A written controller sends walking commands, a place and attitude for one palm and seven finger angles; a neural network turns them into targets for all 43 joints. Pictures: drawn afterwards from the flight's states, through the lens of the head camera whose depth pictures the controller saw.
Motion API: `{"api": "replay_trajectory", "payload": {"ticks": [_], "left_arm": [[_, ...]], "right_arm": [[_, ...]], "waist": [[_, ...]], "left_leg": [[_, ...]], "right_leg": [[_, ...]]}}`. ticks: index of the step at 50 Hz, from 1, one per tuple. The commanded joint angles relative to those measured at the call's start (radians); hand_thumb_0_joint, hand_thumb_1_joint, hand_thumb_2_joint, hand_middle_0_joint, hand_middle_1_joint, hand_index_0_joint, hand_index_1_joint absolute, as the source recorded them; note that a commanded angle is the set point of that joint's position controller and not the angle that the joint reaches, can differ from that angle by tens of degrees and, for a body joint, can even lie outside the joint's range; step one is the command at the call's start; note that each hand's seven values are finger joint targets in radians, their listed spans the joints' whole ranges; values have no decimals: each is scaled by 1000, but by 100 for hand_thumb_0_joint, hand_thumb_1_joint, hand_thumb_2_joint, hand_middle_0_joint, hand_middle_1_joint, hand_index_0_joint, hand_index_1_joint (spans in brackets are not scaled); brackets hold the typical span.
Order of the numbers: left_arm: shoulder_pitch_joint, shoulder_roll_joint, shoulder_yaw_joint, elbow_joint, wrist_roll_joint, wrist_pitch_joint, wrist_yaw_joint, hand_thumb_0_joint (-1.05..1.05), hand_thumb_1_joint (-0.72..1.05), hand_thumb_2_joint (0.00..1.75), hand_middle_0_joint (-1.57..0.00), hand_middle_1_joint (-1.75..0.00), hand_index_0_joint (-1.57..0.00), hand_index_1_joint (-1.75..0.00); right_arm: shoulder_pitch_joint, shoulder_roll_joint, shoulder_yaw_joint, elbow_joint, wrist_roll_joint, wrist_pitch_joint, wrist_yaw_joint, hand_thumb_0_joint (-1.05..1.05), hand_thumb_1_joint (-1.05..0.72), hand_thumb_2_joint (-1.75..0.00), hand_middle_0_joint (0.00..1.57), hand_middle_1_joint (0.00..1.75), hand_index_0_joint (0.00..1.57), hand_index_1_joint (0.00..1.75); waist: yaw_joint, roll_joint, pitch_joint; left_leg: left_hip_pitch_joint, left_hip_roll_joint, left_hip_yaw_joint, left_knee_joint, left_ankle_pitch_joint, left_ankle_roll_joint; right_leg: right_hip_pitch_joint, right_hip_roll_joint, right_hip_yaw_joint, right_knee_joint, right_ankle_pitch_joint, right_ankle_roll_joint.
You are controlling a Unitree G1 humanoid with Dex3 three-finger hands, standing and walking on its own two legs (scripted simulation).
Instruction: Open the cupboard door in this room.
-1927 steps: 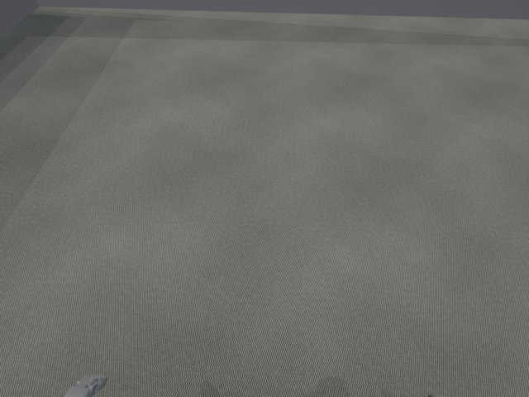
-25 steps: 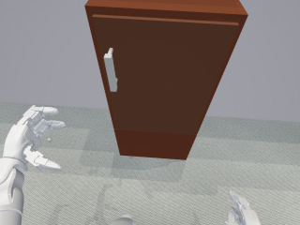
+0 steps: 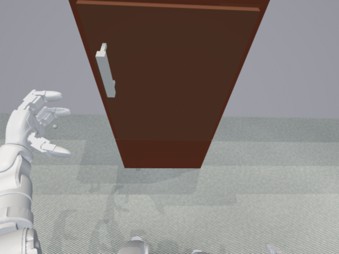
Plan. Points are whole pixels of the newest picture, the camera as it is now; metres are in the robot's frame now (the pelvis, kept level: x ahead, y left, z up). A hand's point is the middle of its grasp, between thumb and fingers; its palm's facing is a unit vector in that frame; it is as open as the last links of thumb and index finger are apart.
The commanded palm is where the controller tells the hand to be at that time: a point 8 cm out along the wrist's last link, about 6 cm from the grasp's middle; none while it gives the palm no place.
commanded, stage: move the hooked fingers beside the handle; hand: left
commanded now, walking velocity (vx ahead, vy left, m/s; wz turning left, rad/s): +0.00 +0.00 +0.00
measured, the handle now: (107, 71) +0.58 +0.19 +0.07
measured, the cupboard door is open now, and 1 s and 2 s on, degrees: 0 0 0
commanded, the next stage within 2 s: slide the fingers in behind the handle in 1.80 s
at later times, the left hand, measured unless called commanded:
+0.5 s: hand (72, 104) +0.44 +0.25 +0.08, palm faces +0.02 -1.00 +0.01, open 14.0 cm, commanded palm +0.43 +0.30 +0.07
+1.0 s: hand (82, 82) +0.52 +0.24 +0.08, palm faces +0.04 -1.00 -0.01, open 14.0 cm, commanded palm +0.51 +0.29 +0.07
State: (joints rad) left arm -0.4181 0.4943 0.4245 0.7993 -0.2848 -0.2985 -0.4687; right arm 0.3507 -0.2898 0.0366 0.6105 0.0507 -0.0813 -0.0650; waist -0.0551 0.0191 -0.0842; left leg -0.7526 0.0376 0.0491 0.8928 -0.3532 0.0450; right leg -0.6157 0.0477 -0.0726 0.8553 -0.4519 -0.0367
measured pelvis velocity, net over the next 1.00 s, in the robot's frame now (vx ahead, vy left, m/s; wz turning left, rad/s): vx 0.00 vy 0.01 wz -0.03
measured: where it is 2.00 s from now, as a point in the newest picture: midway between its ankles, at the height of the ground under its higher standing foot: outside the picture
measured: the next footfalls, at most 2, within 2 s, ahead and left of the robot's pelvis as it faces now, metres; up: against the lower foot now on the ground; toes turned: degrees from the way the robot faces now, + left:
none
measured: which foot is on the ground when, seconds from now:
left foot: down 0.00-1.00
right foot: down 0.00-1.00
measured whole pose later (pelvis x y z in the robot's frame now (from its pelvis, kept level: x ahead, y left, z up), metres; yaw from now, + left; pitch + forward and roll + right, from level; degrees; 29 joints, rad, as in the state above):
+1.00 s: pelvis +0.00 +0.01 -0.02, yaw -2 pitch +21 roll -4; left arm -0.97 0.69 0.45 1.27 -0.10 -0.36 -0.34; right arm 0.43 -0.30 0.05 0.64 0.00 0.06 -0.04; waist -0.20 0.02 -0.09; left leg -0.99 0.06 0.04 1.01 -0.39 0.05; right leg -0.84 0.07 -0.08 0.94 -0.47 -0.03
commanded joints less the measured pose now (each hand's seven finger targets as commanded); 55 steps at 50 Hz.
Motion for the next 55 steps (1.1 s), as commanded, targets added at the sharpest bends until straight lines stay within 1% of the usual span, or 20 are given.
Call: {"api": "replay_trajectory", "payload": {"ticks": [1, 4, 7, 9, 13, 16, 17, 19, 22, 25, 29, 35, 36, 40, 42, 43, 46, 51, 53, 55], "left_arm": [[-356, 275, 54, -188, -12, -73, 12, 0, -50, 30, -30, -120, -30, -120], [-410, 317, 78, -175, 3, -83, 24, 0, -50, 30, -30, -120, -30, -120], [-422, 273, 40, -194, 18, -95, 41, 0, -50, 30, -30, -120, -30, -120], [-455, 277, 41, -174, 22, -97, 52, 0, -50, 30, -30, -120, -30, -120], [-550, 246, 4, -79, 40, -86, 76, 0, -50, 30, -30, -120, -30, -120], [-577, 253, 1, -54, 59, -90, 92, 0, -50, 30, -30, -120, -30, -120], [-602, 232, -25, -50, 66, -96, 97, 0, -50, 30, -30, -120, -30, -120], [-632, 234, -22, -33, 74, -110, 110, 0, -50, 30, -30, -120, -30, -120], [-661, 284, 18, 21, 86, -122, 130, 0, -50, 30, -30, -120, -30, -120], [-708, 321, 33, 80, 100, -129, 136, 0, -50, 30, -30, -120, -30, -120], [-819, 330, 11, 110, 128, -146, 140, 0, -50, 30, -30, -120, -30, -120], [-880, 341, 5, 176, 123, -146, 124, 0, -50, 30, -30, -120, -30, -120], [-867, 377, 35, 210, 125, -135, 123, 0, -50, 30, -30, -120, -30, -120], [-918, 430, 41, 255, 148, -110, 123, 0, -50, 30, -30, -120, -30, -120], [-941, 462, 50, 256, 161, -109, 127, 0, -50, 30, -30, -120, -30, -120], [-955, 496, 79, 233, 163, -120, 132, 0, -50, 30, -30, -120, -30, -120], [-1003, 473, 52, 219, 172, -134, 136, 0, -50, 30, -30, -120, -30, -120], [-1005, 486, 46, 326, 179, -91, 129, 0, -50, 30, -30, -120, -30, -120], [-960, 532, 88, 325, 184, -81, 124, 0, -50, 30, -30, -120, -30, -120], [-933, 523, 83, 274, 182, -83, 119, 0, -50, 30, -30, -120, -30, -120]], "right_arm": [[30, -162, -72, -114, 1, -27, -11, 0, -90, -90, 20, 30, 20, 30], [43, -166, -72, -101, -2, -16, -10, 0, -90, -90, 20, 30, 20, 30], [46, -160, -73, -104, -5, -7, -3, 0, -90, -90, 20, 30, 20, 30], [54, -165, -74, -98, -8, 1, -2, 0, -90, -90, 20, 30, 20, 30], [68, -168, -72, -83, -10, 18, -3, 0, -90, -90, 20, 30, 20, 30], [81, -174, -75, -80, -14, 30, 2, 0, -90, -90, 20, 30, 20, 30], [82, -171, -73, -79, -16, 33, 6, 0, -90, -90, 20, 30, 20, 30], [92, -172, -74, -75, -19, 42, 8, 0, -90, -90, 20, 30, 20, 30], [103, -177, -72, -67, -24, 57, 12, 0, -90, -90, 20, 30, 20, 30], [113, -180, -68, -60, -25, 72, 11, 0, -90, -90, 20, 30, 20, 30], [128, -182, -64, -49, -31, 83, 12, 0, -90, -90, 20, 30, 20, 30], [164, -190, -65, -27, -34, 96, 12, 0, -90, -90, 20, 30, 20, 30], [174, -195, -66, -24, -34, 101, 12, 0, -90, -90, 20, 30, 20, 30], [196, -198, -58, -24, -36, 115, 11, 0, -90, -90, 20, 30, 20, 30], [209, -199, -56, -27, -37, 120, 11, 0, -90, -90, 20, 30, 20, 30], [214, -201, -57, -30, -42, 121, 10, 0, -90, -90, 20, 30, 20, 30], [226, -197, -58, -25, -45, 128, 16, 0, -90, -90, 20, 30, 20, 30], [253, -207, -52, -17, -45, 139, 16, 0, -90, -90, 20, 30, 20, 30], [266, -211, -53, -25, -49, 143, 16, 0, -90, -90, 20, 30, 20, 30], [266, -205, -56, -34, -50, 148, 20, 0, -90, -90, 20, 30, 20, 30]], "waist": [[-3, 59, -337], [-3, 98, -362], [-5, 155, -378], [-15, 123, -377], [-42, 76, -310], [-36, 114, -359], [-44, 120, -365], [-49, 108, -382], [-43, 103, -385], [-58, 75, -379], [-77, 144, -382], [-106, 128, -428], [-103, 107, -419], [-116, 120, -405], [-123, 125, -416], [-113, 148, -446], [-130, 190, -475], [-157, 154, -432], [-133, 142, -470], [-118, 182, -528]], "left_leg": [[329, -18, -88, -92, 226, 5], [354, -15, -97, -84, 257, 0], [431, -6, -117, -93, 290, -10], [427, -1, -124, -89, 296, -11], [398, 4, -144, -99, 237, -9], [438, 9, -154, -97, 256, -19], [453, 11, -161, -97, 253, -21], [465, 15, -169, -89, 276, -23], [438, 13, -165, -85, 260, -23], [384, 9, -148, -68, 240, -14], [393, 12, -163, -59, 208, -17], [376, 13, -158, -27, 226, -10], [346, 12, -153, -23, 218, -8], [277, 7, -136, -4, 206, 1], [260, 7, -131, 9, 224, 3], [272, 8, -131, 19, 249, 2], [316, 13, -137, 30, 277, -3], [251, 15, -135, 44, 258, 5], [247, 11, -131, 46, 294, 6], [284, 12, -123, 50, 355, 2]], "right_leg": [[-1, 5, 64, -118, 287, 20], [-19, 7, 61, -106, 295, 14], [-70, 11, 43, -102, 274, 7], [-82, 14, 38, -100, 273, 8], [-134, 15, 28, -104, 213, 7], [-158, 10, 26, -94, 210, 7], [-172, 11, 24, -92, 200, 7], [-188, 13, 23, -83, 207, 7], [-176, 13, 25, -78, 203, 7], [-164, 14, 35, -76, 210, 13], [-223, 15, 36, -66, 174, 9], [-227, 22, 41, -60, 190, 14], [-217, 21, 42, -62, 190, 15], [-208, 21, 54, -60, 196, 20], [-201, 22, 59, -53, 217, 20], [-197, 23, 60, -42, 233, 17], [-232, 28, 57, -39, 238, 19], [-247, 31, 58, -43, 234, 24], [-206, 33, 56, -31, 270, 20], [-186, 31, 56, -23, 328, 22]]}}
